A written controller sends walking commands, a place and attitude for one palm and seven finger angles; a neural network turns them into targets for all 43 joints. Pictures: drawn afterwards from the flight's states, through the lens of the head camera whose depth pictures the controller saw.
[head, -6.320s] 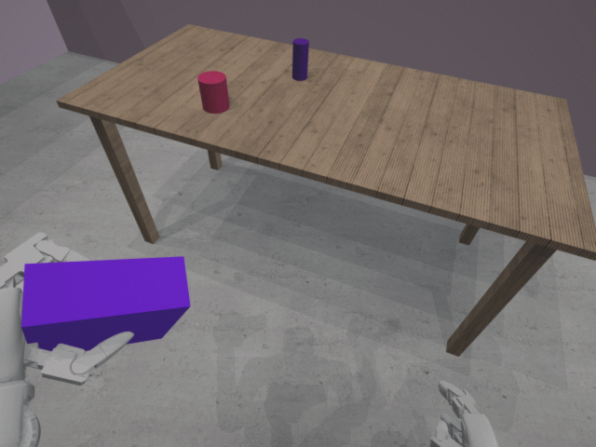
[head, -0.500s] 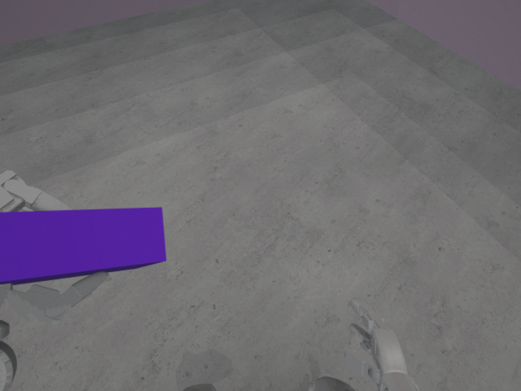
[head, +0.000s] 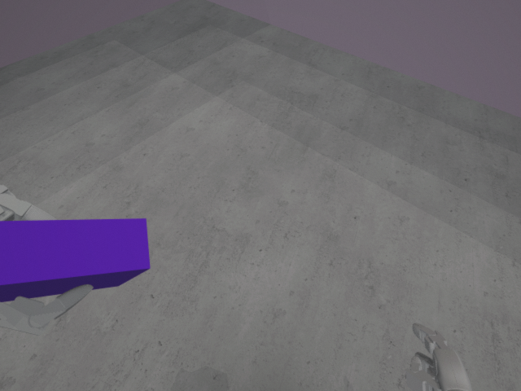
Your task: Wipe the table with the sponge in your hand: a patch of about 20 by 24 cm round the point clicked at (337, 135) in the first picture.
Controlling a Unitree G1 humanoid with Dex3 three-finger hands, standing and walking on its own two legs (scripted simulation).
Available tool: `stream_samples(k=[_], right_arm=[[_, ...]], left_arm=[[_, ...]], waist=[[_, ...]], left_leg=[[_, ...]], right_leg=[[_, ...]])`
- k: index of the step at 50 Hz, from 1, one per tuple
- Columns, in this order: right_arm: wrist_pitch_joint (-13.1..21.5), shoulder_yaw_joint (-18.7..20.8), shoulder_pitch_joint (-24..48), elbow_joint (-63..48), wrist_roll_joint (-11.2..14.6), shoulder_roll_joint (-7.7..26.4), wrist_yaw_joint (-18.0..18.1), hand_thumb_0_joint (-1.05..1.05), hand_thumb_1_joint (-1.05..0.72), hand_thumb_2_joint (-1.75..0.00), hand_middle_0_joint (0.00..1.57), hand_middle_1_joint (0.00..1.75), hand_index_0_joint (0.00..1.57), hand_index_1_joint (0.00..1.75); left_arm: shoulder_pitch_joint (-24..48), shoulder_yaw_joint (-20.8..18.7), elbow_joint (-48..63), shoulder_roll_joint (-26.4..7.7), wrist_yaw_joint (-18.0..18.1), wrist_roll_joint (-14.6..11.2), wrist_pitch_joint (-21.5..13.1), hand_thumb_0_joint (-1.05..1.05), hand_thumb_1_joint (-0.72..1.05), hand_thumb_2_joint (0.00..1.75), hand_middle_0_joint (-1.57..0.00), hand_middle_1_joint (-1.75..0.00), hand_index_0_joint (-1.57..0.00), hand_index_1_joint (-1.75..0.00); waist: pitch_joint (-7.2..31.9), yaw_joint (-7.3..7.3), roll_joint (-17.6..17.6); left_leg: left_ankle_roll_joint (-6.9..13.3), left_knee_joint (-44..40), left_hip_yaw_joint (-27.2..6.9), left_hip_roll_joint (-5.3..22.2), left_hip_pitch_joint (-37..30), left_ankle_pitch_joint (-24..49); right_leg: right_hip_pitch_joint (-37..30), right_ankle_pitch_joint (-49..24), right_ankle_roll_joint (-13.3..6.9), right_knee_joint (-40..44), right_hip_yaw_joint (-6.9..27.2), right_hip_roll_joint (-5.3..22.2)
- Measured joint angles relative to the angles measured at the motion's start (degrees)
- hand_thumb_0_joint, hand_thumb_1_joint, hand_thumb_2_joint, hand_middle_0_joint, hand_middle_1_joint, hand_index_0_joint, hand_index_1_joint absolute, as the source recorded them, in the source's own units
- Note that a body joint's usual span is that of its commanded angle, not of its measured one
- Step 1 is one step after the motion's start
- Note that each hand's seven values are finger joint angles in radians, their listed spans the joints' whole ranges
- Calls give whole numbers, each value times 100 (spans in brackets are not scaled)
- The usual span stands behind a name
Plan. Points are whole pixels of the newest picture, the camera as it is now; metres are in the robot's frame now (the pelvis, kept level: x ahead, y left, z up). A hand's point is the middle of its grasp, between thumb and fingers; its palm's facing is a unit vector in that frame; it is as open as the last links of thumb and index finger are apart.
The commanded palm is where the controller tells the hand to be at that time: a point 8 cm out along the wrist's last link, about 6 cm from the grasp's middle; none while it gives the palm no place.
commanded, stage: turn to face it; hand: left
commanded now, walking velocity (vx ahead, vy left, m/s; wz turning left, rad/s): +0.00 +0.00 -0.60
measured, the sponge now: (90, 259) +0.23 +0.20 +0.16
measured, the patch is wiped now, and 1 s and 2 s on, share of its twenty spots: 0.00 0.00 0.00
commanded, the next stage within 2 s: none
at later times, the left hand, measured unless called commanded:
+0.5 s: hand (182, 281) +0.21 +0.10 +0.16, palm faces +0.08 -0.86 -0.51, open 9.7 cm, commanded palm +0.15 +0.18 +0.18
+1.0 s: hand (238, 345) +0.15 +0.03 +0.17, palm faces -0.11 -0.89 -0.43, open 9.7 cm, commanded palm +0.13 +0.09 +0.18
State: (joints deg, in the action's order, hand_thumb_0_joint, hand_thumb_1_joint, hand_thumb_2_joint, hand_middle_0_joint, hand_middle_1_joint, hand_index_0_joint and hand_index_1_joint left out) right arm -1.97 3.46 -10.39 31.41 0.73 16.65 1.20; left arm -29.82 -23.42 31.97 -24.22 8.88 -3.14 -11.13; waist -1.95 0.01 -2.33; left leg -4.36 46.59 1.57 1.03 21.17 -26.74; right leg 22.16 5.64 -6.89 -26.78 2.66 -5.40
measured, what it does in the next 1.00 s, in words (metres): walks backwards, turning right: left foot, then right foot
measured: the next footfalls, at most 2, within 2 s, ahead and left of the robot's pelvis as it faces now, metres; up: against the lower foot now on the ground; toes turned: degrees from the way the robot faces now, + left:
left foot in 0.12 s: +0.00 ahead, +0.16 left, +0.00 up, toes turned +0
right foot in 0.42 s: -0.04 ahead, -0.15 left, +0.00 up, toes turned -22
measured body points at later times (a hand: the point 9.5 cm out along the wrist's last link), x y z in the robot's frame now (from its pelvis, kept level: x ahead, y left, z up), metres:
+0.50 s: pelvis -0.09 -0.04 -0.02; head -0.03 -0.09 +0.43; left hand +0.20 +0.14 +0.19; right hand +0.01 -0.28 -0.14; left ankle -0.06 +0.14 -0.69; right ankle -0.08 -0.14 -0.74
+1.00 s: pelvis -0.16 -0.05 -0.01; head -0.14 -0.07 +0.44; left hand +0.15 +0.08 +0.19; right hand -0.13 -0.32 -0.09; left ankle -0.06 +0.08 -0.74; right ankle -0.19 -0.14 -0.69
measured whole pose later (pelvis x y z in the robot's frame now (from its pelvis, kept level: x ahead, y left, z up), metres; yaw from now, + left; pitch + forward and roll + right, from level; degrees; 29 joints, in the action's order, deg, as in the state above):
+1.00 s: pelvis -0.16 -0.05 -0.01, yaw -36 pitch -2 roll +0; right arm 0.8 -0.4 -11.5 29.4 0.9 9.6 0.0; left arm -25.6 -19.8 30.1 -20.0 8.0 -0.5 -9.9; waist -5.1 4.0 0.9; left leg -4.1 32.5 8.3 9.0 13.4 -16.4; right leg 27.5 25.2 3.3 -56.4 -3.6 0.2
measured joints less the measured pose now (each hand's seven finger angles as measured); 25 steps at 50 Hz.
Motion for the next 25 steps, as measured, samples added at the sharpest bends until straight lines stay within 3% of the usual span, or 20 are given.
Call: stream_samples(k=[6, 7, 9, 11, 13, 17, 20, 21, 22, 25], right_arm=[[-133, -173, -136, -133, -31, -160, -62, 1, -91, -90, 20, 30, 20, 29], [-113, -200, -130, -142, -61, -224, -61, 1, -91, -90, 20, 30, 20, 29], [-50, -252, -120, -182, -88, -382, -52, 1, -91, -90, 20, 30, 20, 29], [40, -291, -159, -181, -77, -587, -54, 1, -91, -90, 20, 30, 20, 29], [125, -353, -214, -136, -37, -728, -99, 1, -91, -90, 20, 30, 20, 29], [295, -514, -285, -43, 4, -876, -168, 1, -91, -90, 20, 30, 20, 29], [437, -587, -303, -63, -3, -940, -211, 1, -91, -90, 21, 30, 20, 30], [474, -591, -285, -80, 8, -920, -230, 1, -91, -90, 21, 30, 20, 30], [489, -570, -211, -58, 18, -850, -236, 1, -90, -90, 21, 30, 21, 30], [338, -468, 97, 101, 37, -642, -208, 1, -91, -90, 21, 30, 21, 30]], left_arm=[[232, 323, -88, 288, -68, 81, 172, 0, -45, 99, -80, -133, -80, -133], [287, 351, -79, 291, -99, 95, 147, 0, -45, 99, -80, -133, -80, -133], [386, 348, -70, 265, -152, 175, 115, 0, -45, 99, -80, -133, -80, -133], [404, 276, -90, 193, -194, 254, 74, 0, -45, 99, -80, -133, -80, -133], [380, 244, -170, 223, -181, 260, 45, 0, -45, 99, -80, -133, -80, -133], [451, 289, -318, 370, -111, 258, 113, 0, -45, 99, -80, -133, -80, -133], [654, 282, -395, 266, -102, 268, 167, 0, -45, 99, -80, -133, -80, -133], [743, 281, -394, 233, -106, 281, 174, 0, -45, 99, -80, -133, -80, -133], [854, 316, -402, 258, -110, 301, 162, 0, -45, 99, -80, -133, -80, -133], [785, 317, -163, 250, -142, 188, 135, 0, -45, 99, -80, -133, -80, -133]], waist=[[159, 136, -82], [130, 142, -106], [-21, 200, -109], [-99, 250, -49], [-123, 294, 126], [-237, 402, 500], [-409, 384, 608], [-493, 355, 664], [-640, 266, 793], [-862, 70, 653]], left_leg=[[242, -1525, 106, -42, -721, 51], [286, -1764, 155, -23, -780, 430], [304, -1779, 312, 88, -803, 1161], [224, -1648, 435, 228, -854, 1076], [146, -1596, 533, 427, -908, 964], [-37, -1516, 776, 900, -946, 935], [-224, -1166, 892, 1221, -790, 824], [-284, -933, 880, 1359, -680, 738], [-216, -588, 729, 1478, -518, 675], [-136, 1077, 124, 937, 178, -193]], right_leg=[[207, -344, 111, 152, 275, -196], [316, -187, 194, -12, 301, -227], [644, 864, 515, -1080, 194, -242], [951, 1448, 745, -2576, -81, -95], [962, 1700, 900, -3277, -343, 165], [339, 1847, 1060, -2433, -643, 611], [-320, 1496, 1067, -1251, -759, 731], [-448, 1102, 922, -945, -841, 691], [-436, 1005, 726, -975, -924, 564], [-162, 1107, 387, -1173, -760, 497]])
